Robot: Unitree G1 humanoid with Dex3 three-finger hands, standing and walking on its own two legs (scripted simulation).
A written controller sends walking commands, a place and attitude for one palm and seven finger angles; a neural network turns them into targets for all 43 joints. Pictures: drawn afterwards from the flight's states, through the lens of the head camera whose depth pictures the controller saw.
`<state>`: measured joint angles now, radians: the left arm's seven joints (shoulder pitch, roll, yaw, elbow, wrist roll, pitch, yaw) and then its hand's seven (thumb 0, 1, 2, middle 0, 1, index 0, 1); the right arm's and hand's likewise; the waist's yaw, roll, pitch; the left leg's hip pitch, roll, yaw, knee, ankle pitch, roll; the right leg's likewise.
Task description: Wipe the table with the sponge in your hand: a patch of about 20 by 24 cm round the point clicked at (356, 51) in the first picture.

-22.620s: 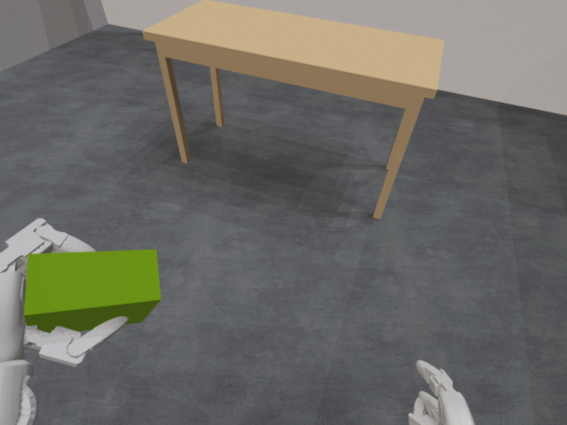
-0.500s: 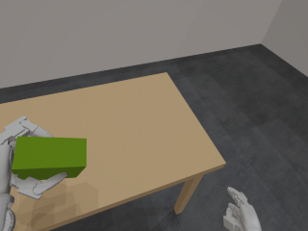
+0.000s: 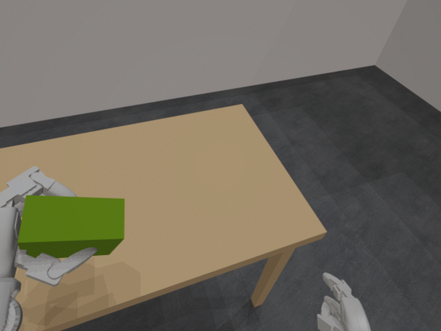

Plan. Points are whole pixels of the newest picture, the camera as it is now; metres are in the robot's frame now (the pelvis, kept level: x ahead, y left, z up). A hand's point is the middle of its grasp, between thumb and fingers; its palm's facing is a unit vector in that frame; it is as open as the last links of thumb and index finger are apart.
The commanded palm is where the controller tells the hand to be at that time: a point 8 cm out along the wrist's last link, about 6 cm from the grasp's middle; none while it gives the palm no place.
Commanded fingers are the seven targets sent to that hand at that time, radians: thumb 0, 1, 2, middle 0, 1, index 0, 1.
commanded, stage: shuffle to correct the standing spot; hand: left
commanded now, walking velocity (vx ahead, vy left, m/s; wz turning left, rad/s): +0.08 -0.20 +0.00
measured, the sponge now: (88, 229) +0.22 +0.21 +0.13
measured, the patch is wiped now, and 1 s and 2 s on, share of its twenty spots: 0.00 0.00 0.00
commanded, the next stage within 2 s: none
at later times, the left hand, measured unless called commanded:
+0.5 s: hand (94, 223) +0.22 +0.19 +0.15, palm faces +0.31 -0.85 -0.42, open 9.9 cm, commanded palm +0.16 +0.23 +0.17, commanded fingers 0.00 0.10 1.30 -1.20 -1.60 -1.20 -1.60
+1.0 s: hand (127, 215) +0.24 +0.15 +0.15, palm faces +0.31 -0.86 -0.40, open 9.9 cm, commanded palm +0.18 +0.20 +0.17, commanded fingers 0.00 0.10 1.30 -1.20 -1.60 -1.20 -1.60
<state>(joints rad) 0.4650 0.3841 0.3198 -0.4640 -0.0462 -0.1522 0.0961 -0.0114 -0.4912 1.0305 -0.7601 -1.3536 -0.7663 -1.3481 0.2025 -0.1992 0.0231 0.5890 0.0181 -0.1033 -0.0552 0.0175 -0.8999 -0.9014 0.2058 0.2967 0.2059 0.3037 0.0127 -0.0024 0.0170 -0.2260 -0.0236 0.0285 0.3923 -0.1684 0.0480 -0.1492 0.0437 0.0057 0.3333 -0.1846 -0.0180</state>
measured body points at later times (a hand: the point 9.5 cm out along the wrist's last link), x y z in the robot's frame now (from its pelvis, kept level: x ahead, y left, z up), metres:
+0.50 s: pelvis +0.00 -0.04 +0.00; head +0.02 -0.04 +0.44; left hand +0.20 +0.24 +0.17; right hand +0.17 -0.27 -0.09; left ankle +0.03 +0.08 -0.75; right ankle +0.00 -0.11 -0.75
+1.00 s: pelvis +0.02 -0.08 -0.01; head +0.03 -0.08 +0.44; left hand +0.22 +0.20 +0.17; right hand +0.18 -0.32 -0.09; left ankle +0.03 +0.08 -0.74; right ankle +0.00 -0.11 -0.75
